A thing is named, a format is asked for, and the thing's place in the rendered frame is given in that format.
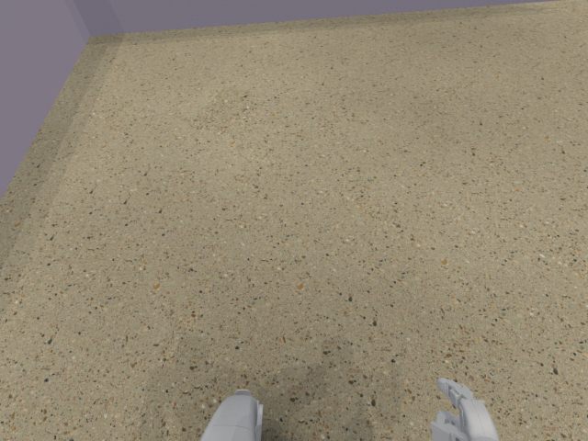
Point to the robot left thigh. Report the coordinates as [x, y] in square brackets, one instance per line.
[238, 418]

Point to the robot left shin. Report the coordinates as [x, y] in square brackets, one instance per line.
[243, 392]

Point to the right robot hand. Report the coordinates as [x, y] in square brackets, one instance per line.
[474, 419]

